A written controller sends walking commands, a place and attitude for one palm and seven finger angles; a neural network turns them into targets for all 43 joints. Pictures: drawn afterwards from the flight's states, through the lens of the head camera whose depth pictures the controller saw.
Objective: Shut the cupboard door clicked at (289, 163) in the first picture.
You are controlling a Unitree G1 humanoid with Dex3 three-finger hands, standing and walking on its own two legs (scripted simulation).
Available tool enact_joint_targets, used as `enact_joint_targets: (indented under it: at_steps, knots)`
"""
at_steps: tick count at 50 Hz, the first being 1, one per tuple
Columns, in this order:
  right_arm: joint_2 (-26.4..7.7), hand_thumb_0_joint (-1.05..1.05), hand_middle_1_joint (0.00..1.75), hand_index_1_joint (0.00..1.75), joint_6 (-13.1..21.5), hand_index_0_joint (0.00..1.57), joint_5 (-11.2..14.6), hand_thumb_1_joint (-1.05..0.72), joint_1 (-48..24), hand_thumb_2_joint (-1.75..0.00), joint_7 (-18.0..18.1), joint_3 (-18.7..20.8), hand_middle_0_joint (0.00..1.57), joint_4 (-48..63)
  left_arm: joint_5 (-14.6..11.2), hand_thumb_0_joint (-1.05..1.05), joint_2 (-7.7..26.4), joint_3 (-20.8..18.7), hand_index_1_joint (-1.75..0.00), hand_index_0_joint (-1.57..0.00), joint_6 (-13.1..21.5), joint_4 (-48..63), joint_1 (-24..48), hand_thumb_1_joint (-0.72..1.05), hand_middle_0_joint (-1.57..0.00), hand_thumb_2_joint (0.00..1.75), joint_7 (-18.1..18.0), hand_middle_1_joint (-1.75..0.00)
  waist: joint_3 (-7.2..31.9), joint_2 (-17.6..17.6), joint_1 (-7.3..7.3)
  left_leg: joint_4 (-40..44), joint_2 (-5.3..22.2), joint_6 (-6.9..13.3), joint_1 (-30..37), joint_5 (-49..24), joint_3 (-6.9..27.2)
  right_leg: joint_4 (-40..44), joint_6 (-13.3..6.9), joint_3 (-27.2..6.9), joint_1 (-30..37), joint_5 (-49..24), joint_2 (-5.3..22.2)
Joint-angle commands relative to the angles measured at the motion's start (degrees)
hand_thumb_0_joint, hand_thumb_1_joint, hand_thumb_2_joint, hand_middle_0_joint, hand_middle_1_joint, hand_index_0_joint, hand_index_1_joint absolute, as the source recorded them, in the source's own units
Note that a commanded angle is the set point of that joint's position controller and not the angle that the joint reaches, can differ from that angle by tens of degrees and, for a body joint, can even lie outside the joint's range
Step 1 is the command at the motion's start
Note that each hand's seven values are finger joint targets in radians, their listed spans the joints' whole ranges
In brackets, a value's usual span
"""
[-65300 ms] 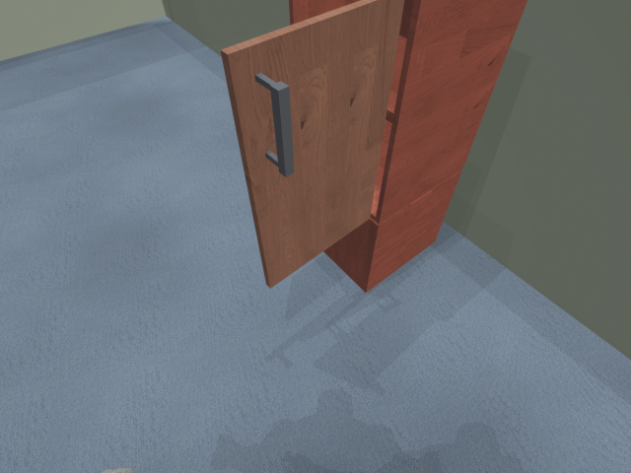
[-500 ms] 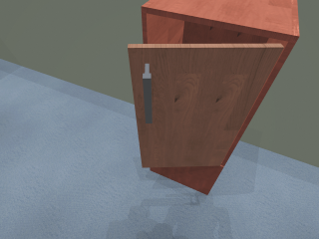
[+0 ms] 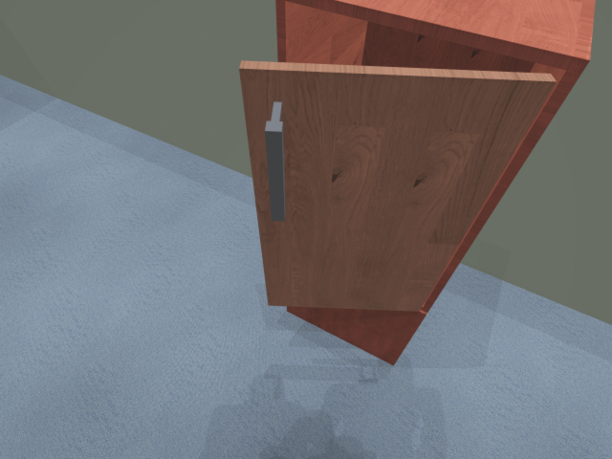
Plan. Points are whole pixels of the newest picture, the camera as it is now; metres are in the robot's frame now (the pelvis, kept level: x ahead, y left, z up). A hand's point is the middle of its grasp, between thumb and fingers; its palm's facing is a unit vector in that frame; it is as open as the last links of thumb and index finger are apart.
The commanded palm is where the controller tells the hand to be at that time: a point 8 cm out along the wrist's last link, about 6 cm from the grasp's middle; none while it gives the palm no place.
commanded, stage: shuffle to correct the standing spot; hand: left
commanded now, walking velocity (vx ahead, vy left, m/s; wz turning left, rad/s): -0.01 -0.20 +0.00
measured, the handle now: (277, 166) +0.45 +0.08 +0.14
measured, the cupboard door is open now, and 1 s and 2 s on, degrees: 26 26 26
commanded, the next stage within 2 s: come to a stop and stand still in 0.60 s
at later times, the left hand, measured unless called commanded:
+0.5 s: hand out of the picture +0.01 +0.14 -0.18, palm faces +0.07 -0.99 -0.13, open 7.4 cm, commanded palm none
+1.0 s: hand out of the picture +0.01 +0.03 -0.16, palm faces +0.07 -0.98 -0.21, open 7.2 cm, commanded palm none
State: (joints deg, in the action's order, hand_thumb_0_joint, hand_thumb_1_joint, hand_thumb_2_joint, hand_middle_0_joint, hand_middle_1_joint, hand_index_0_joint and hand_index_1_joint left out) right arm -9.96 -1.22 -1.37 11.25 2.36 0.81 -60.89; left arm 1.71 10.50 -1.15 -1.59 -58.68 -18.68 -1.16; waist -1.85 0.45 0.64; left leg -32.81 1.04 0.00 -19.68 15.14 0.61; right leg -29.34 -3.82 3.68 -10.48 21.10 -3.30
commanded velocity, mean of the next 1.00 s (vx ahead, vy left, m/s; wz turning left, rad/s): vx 0.01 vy -0.05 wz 0.00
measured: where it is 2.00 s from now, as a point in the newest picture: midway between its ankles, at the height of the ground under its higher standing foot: outside the picture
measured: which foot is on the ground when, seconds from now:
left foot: down 0.00-0.00, up 0.02-0.24, down 0.26-0.72, up 0.74-1.00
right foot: down 0.00-0.26, up 0.28-0.70, down 0.72-1.00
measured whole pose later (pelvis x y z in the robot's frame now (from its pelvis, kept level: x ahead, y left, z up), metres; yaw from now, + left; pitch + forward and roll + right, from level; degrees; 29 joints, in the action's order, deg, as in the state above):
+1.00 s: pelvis -0.01 -0.15 +0.01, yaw +2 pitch +1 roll +0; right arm -10.3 -2.7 -1.0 13.4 0.3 2.0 -58.9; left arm 1.5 8.8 -1.5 1.0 -57.6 -15.4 -1.6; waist -1.8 -0.6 0.9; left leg -50.0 0.5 -2.4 -24.3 23.8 -4.1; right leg -26.2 -2.2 4.3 -11.1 16.2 -0.4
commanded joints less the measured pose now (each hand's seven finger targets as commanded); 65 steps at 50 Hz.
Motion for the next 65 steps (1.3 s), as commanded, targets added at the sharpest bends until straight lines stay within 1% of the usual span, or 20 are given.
enact_joint_targets:
  at_steps: [1,7,11,12,13,14,17,22,32,34,36,38,39,41,45,52,57,59,62,65]
  knots:
    - [-4.3,0.00,0.30,0.30,0.2,0.20,0.1,-0.90,-0.8,-0.90,1.0,1.6,0.20,4.3,0.5,0.00,6.9,-1.5,-0.30,-0.20,-0.1,2.5,-6.1,0.90,-0.20,0.90,-0.3,-0.30,0.3,10.4,1.18,-13.2,-0.4,1.4,-5.3,12.4,-3.4,10.1,-4.8,-12.3,0.4,-28.4,15.4]
    - [-2.9,0.00,0.30,0.30,0.4,0.20,0.3,-0.90,-1.4,-0.90,1.2,1.6,0.20,4.1,1.1,0.00,6.0,-1.8,-0.30,-0.20,-0.1,2.5,-7.8,0.90,-0.20,0.90,-0.8,-0.30,-1.0,4.3,1.57,-20.8,1.3,0.7,-9.2,15.6,-5.7,6.2,-11.3,-11.5,4.0,-46.1,15.0]
    - [-2.3,0.00,0.30,0.30,1.4,0.20,0.4,-0.90,7.2,-0.90,1.4,1.5,0.20,1.0,0.1,0.00,6.1,-1.9,-0.30,-0.20,-0.3,2.7,-5.5,0.90,-0.20,0.90,-0.6,-0.30,4.0,1.7,-2.14,4.0,1.4,1.3,7.2,-1.5,-6.7,-2.6,-5.8,-7.5,1.6,-42.7,10.0]
    - [-4.7,0.00,0.30,0.30,1.9,0.20,0.2,-0.90,12.0,-0.90,1.9,2.0,0.20,-0.5,-0.3,0.00,5.1,-1.9,-0.30,-0.20,-0.2,2.8,-5.6,0.90,-0.20,0.90,-0.3,-0.30,6.0,-2.2,-4.30,9.9,7.7,3.4,17.8,-13.3,-0.6,-10.4,-2.5,-6.0,-5.5,-32.4,8.2]
    - [-9.2,0.00,0.30,0.30,2.1,0.20,-0.1,-0.90,13.7,-0.90,2.4,2.8,0.20,-0.6,-0.7,0.00,2.2,-1.6,-0.30,-0.20,0.0,3.2,-7.7,0.90,-0.20,0.90,-0.1,-0.30,6.8,-16.2,-3.40,10.9,23.8,10.7,24.5,-36.4,18.1,-22.9,2.3,-1.2,-17.9,-1.0,2.5]
    - [-10.4,0.00,0.30,0.30,1.5,0.20,0.1,-0.90,14.3,-0.90,2.5,2.6,0.20,0.2,0.0,0.00,5.1,-2.0,-0.30,-0.20,-0.4,3.8,-5.7,0.90,-0.20,0.90,-0.5,-0.30,5.3,-11.9,-4.35,10.7,30.7,16.9,21.0,-47.5,22.7,-33.7,3.3,-5.1,-20.8,13.8,2.1]
    - [-7.8,0.00,0.30,0.30,2.2,0.20,-0.2,-0.90,6.8,-0.90,2.7,1.8,0.20,2.0,0.8,0.00,5.1,-3.3,-0.30,-0.20,-1.6,4.0,-0.7,0.90,-0.20,0.90,0.2,-0.30,-3.1,-5.7,-1.24,13.6,24.5,14.1,7.6,-34.9,14.7,-41.4,4.0,-8.7,-21.9,6.3,4.4]
    - [-8.0,0.00,0.30,0.30,2.6,0.20,-0.5,-0.90,4.8,-0.90,1.6,2.2,0.20,3.5,0.5,0.00,1.7,-3.1,-0.30,-0.20,-3.1,3.0,-1.9,0.90,-0.20,0.90,1.6,-0.30,-1.6,-8.0,0.59,15.3,15.3,8.4,2.9,-21.5,0.7,-41.9,6.2,-4.8,-19.0,-4.6,4.4]
    - [-13.2,0.00,0.30,0.30,0.8,0.20,-1.4,-0.90,9.0,-0.90,0.1,5.5,0.20,4.3,-0.5,0.00,2.7,-2.6,-0.30,-0.20,-1.1,7.4,7.3,0.90,-0.20,0.90,2.4,-0.30,2.6,-14.5,-2.97,11.0,16.3,7.0,7.2,-12.7,5.4,-6.4,5.8,1.4,-9.3,1.7,3.9]
    - [-12.6,0.00,0.30,0.30,0.7,0.20,-0.8,-0.90,7.9,-0.90,-0.1,5.7,0.20,4.6,-0.4,0.00,5.3,-3.4,-0.30,-0.20,-0.2,5.5,1.3,0.90,-0.20,0.90,2.4,-0.30,6.2,-8.1,0.14,3.8,12.5,3.0,2.5,-7.0,1.6,7.1,5.2,1.5,2.6,-8.8,3.5]
    - [-3.4,0.00,0.30,0.30,0.4,0.20,-0.3,-0.90,6.3,-0.90,-0.3,3.6,0.20,7.1,0.6,0.00,14.1,-4.9,-0.30,-0.20,0.5,4.1,-3.6,0.90,-0.20,0.90,1.1,-0.30,5.6,20.2,3.03,-19.7,0.4,-1.8,-17.9,23.5,-7.8,11.4,0.3,-16.2,13.2,-24.6,21.8]
    - [-2.5,0.00,0.30,0.30,0.1,0.20,-0.2,-0.90,4.7,-0.90,-0.8,2.9,0.20,8.0,0.1,0.00,9.8,-2.9,-0.30,-0.20,1.0,4.6,-1.0,0.90,-0.20,0.90,0.7,-0.30,3.8,9.4,1.46,-27.3,2.5,-0.2,-14.6,17.1,-1.0,11.7,-3.7,-12.0,4.6,-25.7,20.5]
    - [-2.6,0.00,0.30,0.30,0.1,0.20,-0.4,-0.90,6.4,-0.90,-1.0,2.7,0.20,6.3,-0.2,0.00,8.4,-2.8,-0.30,-0.20,2.4,3.8,0.4,0.90,-0.20,0.90,0.3,-0.30,5.3,17.4,0.08,-26.6,3.0,-0.8,-13.6,14.9,-1.6,11.3,-1.8,-13.9,5.3,-30.3,18.5]
    - [-3.0,0.00,0.30,0.30,0.5,0.20,0.0,-0.90,7.6,-0.90,-1.5,2.2,0.20,4.0,-0.5,0.00,5.4,-1.2,-0.30,-0.20,3.6,4.0,3.5,0.90,-0.20,0.90,-0.3,-0.30,2.6,14.3,-1.07,-24.9,3.3,-1.7,-10.5,9.0,-1.9,10.3,-2.9,-10.3,3.6,-35.9,17.7]
    - [-3.0,0.00,0.30,0.30,0.0,0.20,0.5,-0.90,4.7,-0.90,-1.8,2.0,0.20,4.0,-0.2,0.00,7.4,-2.3,-0.30,-0.20,3.5,3.4,0.3,0.90,-0.20,0.90,-0.9,-0.30,0.6,5.4,0.88,-19.1,1.2,-2.6,-9.5,8.0,-3.3,9.5,-6.0,-11.8,5.4,-40.8,20.8]
    - [-3.2,0.00,0.30,0.30,-0.6,0.20,0.8,-0.90,-0.4,-0.90,-1.8,2.0,0.20,7.4,0.1,0.00,9.7,-3.2,-0.30,-0.20,2.4,2.7,-2.3,0.90,-0.20,0.90,-1.9,-0.30,0.6,6.7,2.27,-12.7,0.4,-2.2,-8.2,9.9,-1.2,7.2,-9.0,-15.4,6.1,-43.3,23.9]
    - [-2.4,0.00,0.30,0.30,0.4,0.20,1.1,-0.90,4.4,-0.90,-1.4,2.0,0.20,5.9,-0.3,0.00,8.6,-3.0,-0.30,-0.20,1.7,3.0,0.5,0.90,-0.20,0.90,-1.6,-0.30,3.4,5.5,-1.01,7.9,-0.7,-0.8,12.2,-6.3,-3.9,0.7,-2.7,-9.8,-4.3,-30.3,16.4]
    - [-8.0,0.00,0.30,0.30,1.5,0.20,1.1,-0.90,-1.3,-0.90,-1.2,2.7,0.20,10.4,-0.9,0.00,6.1,-1.2,-0.30,-0.20,3.3,1.3,-5.9,0.90,-0.20,0.90,-3.3,-0.30,6.4,-8.8,0.81,-4.6,6.3,0.8,12.4,-20.0,-0.9,3.0,1.6,-10.0,-3.7,-29.9,12.7]
    - [-3.2,0.00,0.30,0.30,1.3,0.20,0.9,-0.90,-0.1,-0.90,-1.5,1.8,0.20,11.8,0.1,0.00,9.2,-1.6,-0.30,-0.20,3.4,3.3,-2.7,0.90,-0.20,0.90,-2.8,-0.30,6.7,1.6,-0.86,-0.1,1.1,0.8,4.1,-5.0,-1.6,-1.4,-1.0,-11.1,2.4,-42.2,17.1]
    - [-7.1,0.00,0.30,0.30,1.9,0.20,0.7,-0.90,2.2,-0.90,-1.5,2.2,0.20,11.2,0.3,0.00,5.3,-0.3,-0.30,-0.20,1.8,4.3,-2.1,0.90,-0.20,0.90,-2.7,-0.30,4.6,-7.1,-0.45,5.3,8.3,4.7,8.1,-26.0,6.4,-4.3,2.8,-2.3,-4.1,-8.0,7.7]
